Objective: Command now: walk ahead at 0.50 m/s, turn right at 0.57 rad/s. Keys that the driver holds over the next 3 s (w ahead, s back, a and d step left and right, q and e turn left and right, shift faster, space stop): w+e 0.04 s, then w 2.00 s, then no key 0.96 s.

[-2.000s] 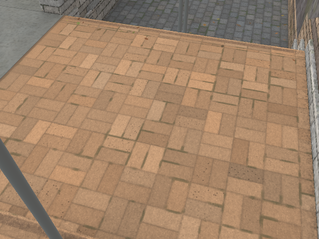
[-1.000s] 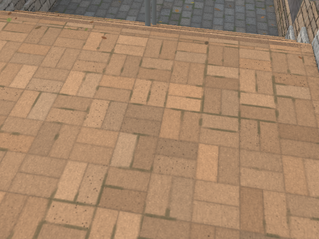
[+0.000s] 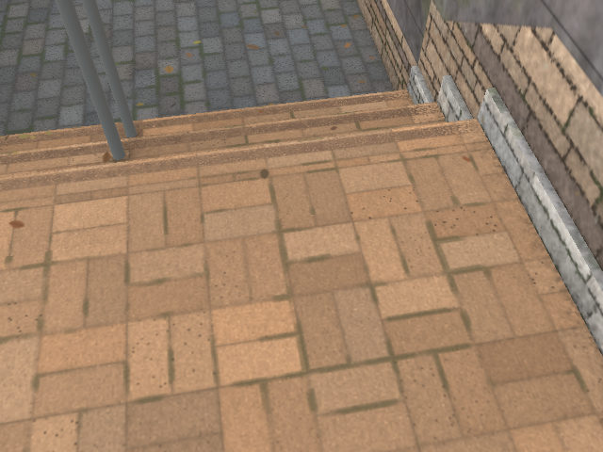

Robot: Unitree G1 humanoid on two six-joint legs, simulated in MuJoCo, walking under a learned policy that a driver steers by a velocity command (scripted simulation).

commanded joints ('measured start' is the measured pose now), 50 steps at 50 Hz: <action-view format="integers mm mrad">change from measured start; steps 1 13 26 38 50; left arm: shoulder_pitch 7 194 97 -261 13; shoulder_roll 108 149 103 71 126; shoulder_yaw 16 23 5 -28 -19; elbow -74 -4 -69 -177 -103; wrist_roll -5 -5 8 -5 29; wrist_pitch -25 -18 -23 -36 -29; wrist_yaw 17 42 37 -7 7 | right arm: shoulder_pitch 5 -305 15 207 82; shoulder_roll -99 -97 -109 -182 -166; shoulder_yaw -31 6 5 -9 7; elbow -87 -204 -100 -14 -98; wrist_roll -20 -14 -31 -4 -20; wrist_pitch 7 -1 15 51 29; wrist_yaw -5 36 37 22 21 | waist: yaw -31 79 8 -102 8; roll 4 -91 86 65 -66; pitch -134 -34 -95 -19 -105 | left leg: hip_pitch -169 -121 297 438 -215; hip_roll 46 -42 133 140 48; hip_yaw -35 2 -237 -93 -30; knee -123 -738 -1049 -1017 -96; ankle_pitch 49 383 315 405 22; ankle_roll -28 20 234 202 14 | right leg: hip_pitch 204 278 -308 -287 267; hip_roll -284 -304 -236 -174 -356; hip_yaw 336 305 82 8 306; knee -198 -118 662 97 -224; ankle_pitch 306 179 -126 156 103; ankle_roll -206 -102 75 92 -133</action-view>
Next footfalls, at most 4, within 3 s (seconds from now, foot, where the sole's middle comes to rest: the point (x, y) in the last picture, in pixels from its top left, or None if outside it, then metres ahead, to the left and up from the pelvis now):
0.34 left None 0.40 0.13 -0.77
0.86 right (372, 366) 0.63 -0.13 -0.77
1.38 left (280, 250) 0.95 0.09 -0.77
1.88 right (358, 191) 1.16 -0.13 -0.77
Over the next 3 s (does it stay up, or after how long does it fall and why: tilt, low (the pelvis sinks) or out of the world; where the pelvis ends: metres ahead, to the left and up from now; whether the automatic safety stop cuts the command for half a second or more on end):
stays up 1.19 0.00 0.01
